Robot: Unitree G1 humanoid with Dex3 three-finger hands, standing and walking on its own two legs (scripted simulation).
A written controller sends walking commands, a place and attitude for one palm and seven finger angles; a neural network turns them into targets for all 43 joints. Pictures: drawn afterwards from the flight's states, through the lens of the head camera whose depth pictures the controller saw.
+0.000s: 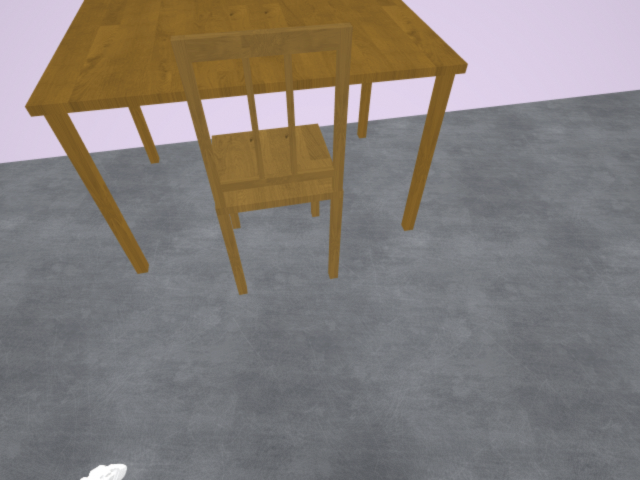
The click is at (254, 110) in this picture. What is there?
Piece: chair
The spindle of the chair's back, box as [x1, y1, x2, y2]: [242, 58, 264, 178]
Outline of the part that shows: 242,58 259,178 264,178 248,58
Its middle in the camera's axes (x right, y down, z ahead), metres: -0.17 -0.28 +0.96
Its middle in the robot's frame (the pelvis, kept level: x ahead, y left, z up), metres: +0.90 +0.22 -0.06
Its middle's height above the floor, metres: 0.71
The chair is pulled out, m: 0.00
